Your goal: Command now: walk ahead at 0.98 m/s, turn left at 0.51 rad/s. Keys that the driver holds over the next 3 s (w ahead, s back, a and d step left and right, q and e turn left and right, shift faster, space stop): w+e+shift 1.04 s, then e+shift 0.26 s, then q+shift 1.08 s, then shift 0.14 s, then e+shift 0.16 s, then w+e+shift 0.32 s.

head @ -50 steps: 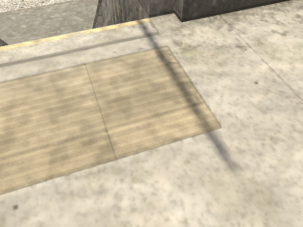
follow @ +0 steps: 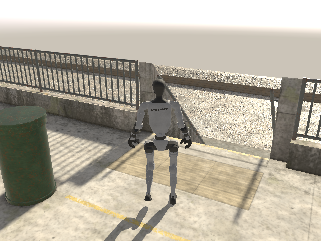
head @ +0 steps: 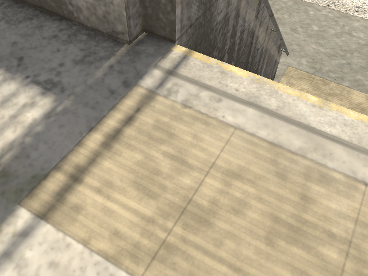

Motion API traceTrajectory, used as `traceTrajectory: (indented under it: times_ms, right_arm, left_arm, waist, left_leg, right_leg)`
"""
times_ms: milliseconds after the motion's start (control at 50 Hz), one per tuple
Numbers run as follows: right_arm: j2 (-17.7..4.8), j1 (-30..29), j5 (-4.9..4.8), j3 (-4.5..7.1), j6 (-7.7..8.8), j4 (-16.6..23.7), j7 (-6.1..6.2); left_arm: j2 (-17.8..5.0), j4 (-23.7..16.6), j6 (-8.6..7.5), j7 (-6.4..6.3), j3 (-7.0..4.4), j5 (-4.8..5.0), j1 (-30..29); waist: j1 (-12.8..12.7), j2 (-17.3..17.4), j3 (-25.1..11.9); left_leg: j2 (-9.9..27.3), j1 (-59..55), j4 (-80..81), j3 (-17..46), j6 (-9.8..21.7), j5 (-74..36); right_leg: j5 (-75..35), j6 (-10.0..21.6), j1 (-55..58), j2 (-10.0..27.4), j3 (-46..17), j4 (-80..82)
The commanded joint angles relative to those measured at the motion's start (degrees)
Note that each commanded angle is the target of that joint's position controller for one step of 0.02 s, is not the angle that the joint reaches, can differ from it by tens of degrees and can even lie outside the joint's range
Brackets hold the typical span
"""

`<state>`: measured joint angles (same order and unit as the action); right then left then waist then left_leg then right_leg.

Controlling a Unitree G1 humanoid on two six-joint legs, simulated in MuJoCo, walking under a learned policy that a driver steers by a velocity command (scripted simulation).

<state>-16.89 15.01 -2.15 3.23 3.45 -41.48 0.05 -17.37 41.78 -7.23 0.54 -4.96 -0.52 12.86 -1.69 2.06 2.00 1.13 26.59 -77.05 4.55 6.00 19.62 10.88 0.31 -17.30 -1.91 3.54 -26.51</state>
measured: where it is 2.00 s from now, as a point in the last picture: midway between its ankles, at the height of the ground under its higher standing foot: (259, 141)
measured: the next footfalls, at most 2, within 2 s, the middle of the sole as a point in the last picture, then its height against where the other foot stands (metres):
left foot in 0.30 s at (141, 273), level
right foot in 0.76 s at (233, 192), level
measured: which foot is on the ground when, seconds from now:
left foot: up 0.00-0.28, down 0.30-0.76, up 0.78-1.00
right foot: down 0.00-0.28, up 0.30-0.74, down 0.76-1.00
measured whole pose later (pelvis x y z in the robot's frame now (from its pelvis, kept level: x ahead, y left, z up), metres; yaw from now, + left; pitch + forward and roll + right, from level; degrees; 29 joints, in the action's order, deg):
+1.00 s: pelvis +0.81 -0.13 +0.00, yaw -42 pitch -1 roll +1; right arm -14.9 0.9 0.9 0.9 7.8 -33.2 0.5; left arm -13.5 42.0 -3.8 1.2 -2.6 1.4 27.0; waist -4.4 1.5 2.9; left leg 5.4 39.0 -58.8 10.1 -1.3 10.3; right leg 15.6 9.8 -9.4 -10.4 -6.0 -27.2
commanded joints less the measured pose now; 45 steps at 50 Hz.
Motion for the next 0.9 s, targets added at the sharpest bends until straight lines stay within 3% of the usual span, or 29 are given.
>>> traceTrajectory:
  times_ms: [20,60,120,180,220,260,280,300,320,340,360,400,420,440,460,500,560,600,640,680,720,740,760,780,800,820,840,860,900]
  right_arm:
    - [2.8,-0.4,-0.83,-1.36,0.46,6.1,-0.75]
    - [3.3,-4.4,0.16,-2.23,0.76,8.1,-0.88]
    - [0.7,-10.4,2.23,-2.67,2.34,10.3,-1.59]
    - [-0.1,-17.9,1.71,-2.89,4.02,12.1,-2.87]
    - [-2.5,-18.9,0.86,-1.81,4.56,12.6,-2.93]
    - [-7.2,-11.6,0.32,0.76,4.77,11.5,-2.19]
    - [-9.1,-1.5,0.33,2.1,4.4,9.6,-1.45]
    - [-13.5,12.2,1.24,3.52,3.5,7.5,-0.15]
    - [-18.5,15.1,3.61,3.99,3.37,6.0,-0.83]
    - [-13.2,15.0,2.74,3.05,3.59,4.9,-1.4]
    - [-9.0,11.7,1.77,2.06,3.68,3.8,-1.37]
    - [-3.9,4.9,2.96,0.99,3.65,2.4,-1.68]
    - [-1.5,2.3,3.71,0.62,3.87,1.6,-1.59]
    - [0.2,0.4,3.32,0.49,4.03,0.8,-1.56]
    - [0.6,-0.9,2.65,0.56,4.14,0.1,-1.46]
    - [-0.8,-1.5,2.42,1.09,4.42,-0.8,-0.98]
    - [-3.9,-2.5,3.18,1.6,4.39,-1.2,0.18]
    - [-6.5,-1.0,2.87,2.05,4.29,-1.7,0.69]
    - [-9.2,1.1,2.7,2.5,3.83,-2.3,0.85]
    - [-12.8,2.0,2.77,3.1,2.86,-2.2,0.94]
    - [-16.2,0.7,2.19,3.92,1.17,-1.2,1.11]
    - [-16.6,-1.6,1.68,4.14,0.91,0.2,1.0]
    - [-13.0,-3.2,1.34,3.16,1.63,0.4,0.69]
    - [-0.6,0.5,3.01,-0.27,4.21,3.1,-0.05]
    - [-1.3,4.2,0.99,-1.51,7.22,7.9,-0.61]
    - [-7.6,-5.4,-0.51,-0.31,8.41,8.8,-0.55]
    - [-7.1,-8.2,-1.01,-0.23,8.34,10.0,-0.19]
    - [-6.0,-7.2,0.6,-0.46,7.6,8.7,0.41]
    - [-6.1,-3.9,1.82,0.23,5.38,7.5,0.35]
  left_arm:
    - [0.6,1.0,-1.0,1.16,0.7,0.35,4.0]
    - [-1.1,2.5,-1.09,1.29,0.7,1.68,5.1]
    - [-4.9,1.7,-0.97,0.6,0.2,1.93,5.1]
    - [-8.0,1.8,-1.06,0.09,-0.11,2.91,9.4]
    - [-8.6,2.7,-0.11,-0.21,0.17,3.17,12.4]
    - [-8.9,4.0,1.14,-0.25,0.78,1.75,14.3]
    - [-9.2,3.9,1.4,-0.3,1.05,0.9,13.6]
    - [-5.2,1.7,1.14,-0.36,2.47,-0.83,12.7]
    - [4.8,-0.1,-0.05,-0.44,4.69,2.39,22.4]
    - [0.8,0.0,-0.27,-0.96,3.8,5.49,19.1]
    - [-1.3,-1.4,0.13,-1.41,3.01,6.15,12.1]
    - [-1.1,-2.3,1.43,-1.28,2.54,3.36,6.1]
    - [-0.2,-2.6,2.6,-0.5,2.23,3.47,7.2]
    - [0.8,-2.8,3.88,0.05,2.15,3.85,7.1]
    - [1.8,-3.3,5.07,0.38,2.21,3.96,6.0]
    - [2.4,-4.9,6.2,0.69,2.4,2.88,3.3]
    - [1.4,-6.9,6.09,1.6,2.54,2.27,-0.6]
    - [0.1,-8.2,5.7,2.72,2.55,2.01,-5.5]
    - [-0.6,-9.5,5.07,3.96,2.53,2.18,-10.0]
    - [-3.2,-10.2,4.7,4.39,1.51,2.82,-9.8]
    - [-7.6,-8.7,5.48,4.07,-0.67,3.9,1.0]
    - [-12.0,-5.5,6.19,3.59,-2.95,3.67,13.7]
    - [-15.0,-2.0,6.87,2.24,-4.68,3.88,23.6]
    - [-18.0,-2.2,7.05,2.06,-4.36,3.0,18.1]
    - [-15.0,-6.3,4.97,2.47,-2.51,0.89,13.8]
    - [-10.1,-6.8,3.68,2.63,-1.95,1.09,14.8]
    - [-9.0,-6.1,2.43,3.08,-1.5,0.9,13.0]
    - [-7.6,-6.5,1.56,3.36,-1.01,0.92,9.4]
    - [-7.2,-7.9,1.31,2.38,-0.85,0.75,3.9]
  waist:
    - [1.8,-4.3,-1.1]
    - [3.2,-3.6,3.6]
    - [3.1,-1.6,6.2]
    - [-0.1,-1.8,5.6]
    - [-0.1,-4.3,4.9]
    - [5.0,-7.1,-1.3]
    - [11.2,-8.9,-7.3]
    - [16.7,-3.8,-17.6]
    - [9.3,17.4,-29.3]
    - [10.0,16.0,-25.2]
    - [10.0,11.4,-14.2]
    - [6.0,2.9,-5.5]
    - [3.1,5.4,-4.4]
    - [1.9,5.8,-3.0]
    - [1.0,5.3,-0.9]
    - [0.3,2.3,2.4]
    - [-0.4,0.2,5.5]
    - [1.1,-2.6,7.0]
    - [2.5,-3.7,8.2]
    - [0.8,-0.7,5.1]
    - [-6.4,5.2,-2.0]
    - [-12.5,5.8,-8.1]
    - [-16.4,-0.1,-9.7]
    - [-5.7,-23.8,-5.9]
    - [-1.4,-22.9,-20.1]
    - [-4.9,-10.6,-14.3]
    - [-1.5,-1.7,-6.0]
    - [1.4,4.5,-4.1]
    - [5.3,2.5,-1.1]
  left_leg:
    - [6.5,13.9,1.7,4.5,0.3,-0.1]
    - [7.4,18.8,7.1,3.7,-0.4,-2.4]
    - [8.5,18.3,20.7,1.5,-2.8,-15.5]
    - [3.9,1.5,34.5,-3.1,-5.0,-23.8]
    - [2.1,-1.5,40.6,-2.9,-5.3,-21.9]
    - [-1.4,-11.7,43.5,-4.6,-3.3,-14.8]
    - [-1.3,-25.5,41.3,-5.4,-2.5,-13.0]
    - [10.8,-44.3,39.4,7.3,-0.5,-3.9]
    - [23.6,-55.0,53.7,39.8,6.1,21.4]
    - [23.8,-51.3,63.2,49.0,6.2,30.8]
    - [22.7,-44.9,62.8,39.1,4.6,24.5]
    - [18.5,-28.5,61.7,20.8,3.1,4.4]
    - [17.2,-23.6,62.3,14.9,2.8,-0.5]
    - [16.1,-21.1,63.4,9.5,2.2,-4.3]
    - [15.9,-19.1,64.8,4.8,1.6,-7.8]
    - [15.9,-17.6,66.5,-1.9,1.4,-14.8]
    - [13.7,-16.7,69.0,-11.0,0.7,-17.1]
    - [12.6,-19.0,70.3,-15.7,-0.7,-18.1]
    - [12.6,-23.1,69.8,-19.0,-1.8,-25.4]
    - [12.9,-28.2,63.6,-20.6,-2.6,-54.8]
    - [14.5,-30.9,46.8,-20.5,-2.2,-81.0]
    - [14.2,-24.3,31.5,-18.8,-1.8,-82.5]
    - [8.0,-10.7,8.1,-17.9,-4.2,-52.7]
    - [-5.1,11.4,-18.6,-12.0,-6.7,13.0]
    - [-5.8,22.8,-22.2,3.5,-4.2,12.6]
    - [-2.6,23.2,-16.1,5.3,-1.8,5.7]
    - [-1.1,23.0,-9.7,4.2,-1.4,1.9]
    - [1.5,18.1,-5.0,5.1,-1.9,-0.7]
    - [3.5,10.9,2.1,6.0,-4.6,-2.8]
  right_leg:
    - [9.1,11.4,9.8,15.2,-22.5,16.4]
    - [8.1,13.6,6.7,15.9,-21.8,19.0]
    - [1.2,13.5,3.4,13.9,-17.4,20.8]
    - [-1.9,11.3,-2.5,12.1,-12.3,22.8]
    - [-4.2,10.1,4.0,13.8,-13.2,20.0]
    - [-23.8,7.8,9.6,13.0,-11.7,6.3]
    - [-30.4,6.0,4.1,11.1,-9.9,-7.4]
    - [-18.2,3.4,-9.0,8.2,-8.9,-29.5]
    - [16.4,2.5,-22.2,1.4,-11.6,-49.9]
    - [13.7,2.9,-29.6,3.0,-13.9,-59.1]
    - [9.8,2.8,-35.5,5.4,-11.5,-61.8]
    - [3.4,3.1,-30.6,10.1,-10.2,-56.3]
    - [2.0,3.1,-27.2,11.7,-11.1,-54.2]
    - [2.5,3.2,-25.6,12.6,-11.1,-52.6]
    - [3.3,3.2,-26.0,13.2,-10.8,-51.2]
    - [0.0,2.9,-28.7,13.5,-10.2,-49.2]
    - [-10.1,2.6,-29.2,12.3,-7.6,-39.8]
    - [-16.0,3.8,-27.4,11.1,-3.7,-30.7]
    - [-17.7,5.4,-24.7,9.2,0.6,-22.9]
    - [-14.6,7.3,-17.2,4.2,6.3,-20.0]
    - [-5.3,9.7,-4.6,-0.5,8.8,-21.9]
    - [-2.2,11.8,12.3,-2.2,7.1,-21.0]
    - [-3.9,14.3,28.8,-0.7,0.0,-15.1]
    - [-6.8,20.2,35.7,5.2,-20.3,-11.1]
    - [24.0,28.5,41.8,16.3,-53.4,6.4]
    - [30.2,23.6,35.7,16.6,-56.2,14.5]
    - [27.4,21.5,25.5,16.0,-53.2,15.8]
    - [22.4,20.0,17.1,14.2,-48.5,14.0]
    - [14.1,19.7,4.6,8.5,-38.9,13.4]
Over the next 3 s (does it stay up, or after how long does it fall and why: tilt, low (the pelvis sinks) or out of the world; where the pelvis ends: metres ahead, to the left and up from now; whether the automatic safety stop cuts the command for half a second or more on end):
stays up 1.12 -0.31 0.00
